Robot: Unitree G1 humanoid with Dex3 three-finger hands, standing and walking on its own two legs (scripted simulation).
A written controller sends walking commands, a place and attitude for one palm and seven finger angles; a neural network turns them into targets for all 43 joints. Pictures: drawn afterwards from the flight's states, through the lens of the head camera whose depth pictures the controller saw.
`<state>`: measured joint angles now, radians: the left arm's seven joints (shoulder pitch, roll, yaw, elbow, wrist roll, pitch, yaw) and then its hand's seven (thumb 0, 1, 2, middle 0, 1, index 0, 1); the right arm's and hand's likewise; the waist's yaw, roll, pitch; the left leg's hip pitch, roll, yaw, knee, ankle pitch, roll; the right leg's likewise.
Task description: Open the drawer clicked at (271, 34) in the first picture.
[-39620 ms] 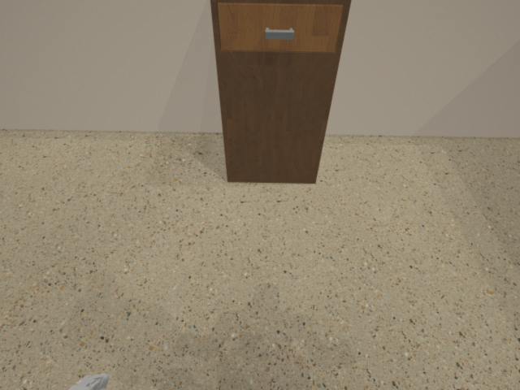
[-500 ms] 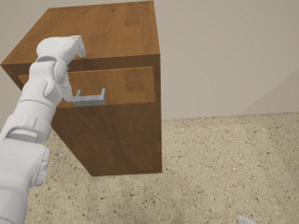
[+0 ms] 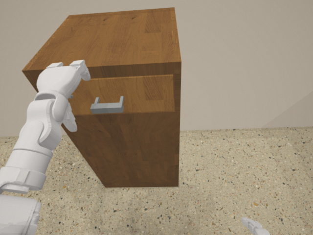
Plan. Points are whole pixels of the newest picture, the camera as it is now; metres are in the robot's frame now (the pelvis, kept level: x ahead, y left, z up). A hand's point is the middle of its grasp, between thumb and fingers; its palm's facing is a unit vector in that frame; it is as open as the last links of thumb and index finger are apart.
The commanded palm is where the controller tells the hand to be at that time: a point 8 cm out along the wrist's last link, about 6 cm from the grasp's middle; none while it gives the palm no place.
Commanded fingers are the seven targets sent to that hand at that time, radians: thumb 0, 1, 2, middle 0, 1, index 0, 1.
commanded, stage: draw the hand back to the body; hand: left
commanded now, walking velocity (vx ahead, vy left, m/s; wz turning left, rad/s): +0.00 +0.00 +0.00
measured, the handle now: (108, 103) +0.51 +0.21 +0.04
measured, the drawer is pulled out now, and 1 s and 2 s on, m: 0.00 0.00 0.00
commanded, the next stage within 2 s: step back with the hand held close in 1.24 s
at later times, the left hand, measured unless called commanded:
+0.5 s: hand (55, 123) +0.27 +0.20 +0.22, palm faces +0.33 -0.91 -0.25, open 13.1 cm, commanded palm +0.22 +0.25 +0.23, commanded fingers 0.00 -0.01 0.51 -0.26 -0.88 -0.26 -0.88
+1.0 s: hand (13, 196) +0.14 +0.21 +0.22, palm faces +0.48 -0.79 -0.37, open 9.0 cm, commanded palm +0.09 +0.25 +0.23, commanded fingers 0.00 0.87 0.88 -0.20 -0.32 -0.20 -0.32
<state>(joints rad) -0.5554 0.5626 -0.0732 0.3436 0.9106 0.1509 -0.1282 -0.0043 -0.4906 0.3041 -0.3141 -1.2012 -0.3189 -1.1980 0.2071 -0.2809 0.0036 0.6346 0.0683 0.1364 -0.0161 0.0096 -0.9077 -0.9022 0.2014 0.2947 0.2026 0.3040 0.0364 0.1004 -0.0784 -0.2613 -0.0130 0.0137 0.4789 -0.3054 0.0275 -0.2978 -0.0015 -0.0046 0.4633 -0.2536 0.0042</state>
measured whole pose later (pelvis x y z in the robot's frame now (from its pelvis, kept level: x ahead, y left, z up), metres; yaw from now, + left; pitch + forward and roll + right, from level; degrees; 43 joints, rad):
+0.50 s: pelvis -0.01 -0.01 +0.00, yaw +1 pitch -4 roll -1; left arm -0.05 0.32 0.22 -0.25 -0.04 -0.04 0.04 -0.01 -0.31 0.38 -0.30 -1.08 -0.30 -1.08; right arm 0.15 -0.18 0.10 0.57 0.01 -0.02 -0.06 0.01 -0.90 -0.90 0.20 0.30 0.21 0.30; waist 0.06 0.04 0.02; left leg -0.08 0.00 -0.02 0.43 -0.29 0.01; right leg -0.10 0.01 -0.03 0.40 -0.23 -0.01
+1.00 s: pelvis -0.03 -0.03 +0.00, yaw +2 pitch -5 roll -1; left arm 0.48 0.34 0.37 -0.57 -0.09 -0.13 0.09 0.00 0.52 0.74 -0.23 -0.54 -0.24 -0.54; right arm 0.19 -0.22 0.02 0.63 0.01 -0.13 -0.08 0.01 -0.91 -0.90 0.20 0.29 0.20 0.30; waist 0.07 0.08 0.00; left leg -0.09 0.03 -0.04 0.46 -0.28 -0.02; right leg -0.10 0.04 -0.05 0.41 -0.22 -0.04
